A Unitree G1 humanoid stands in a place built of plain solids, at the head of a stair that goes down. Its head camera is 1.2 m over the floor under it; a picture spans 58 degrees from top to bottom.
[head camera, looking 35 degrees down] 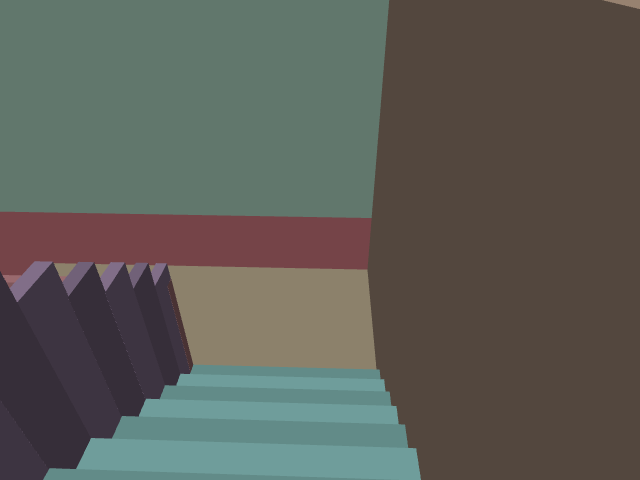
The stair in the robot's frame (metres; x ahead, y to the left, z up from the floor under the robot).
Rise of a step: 0.19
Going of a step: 0.24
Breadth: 1.54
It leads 2 degrees to the right of straight ahead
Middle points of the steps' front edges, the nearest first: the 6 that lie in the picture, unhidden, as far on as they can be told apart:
1.13 0.32 -0.76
1.37 0.31 -0.95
1.61 0.31 -1.14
1.85 0.30 -1.33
2.09 0.29 -1.52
2.33 0.28 -1.71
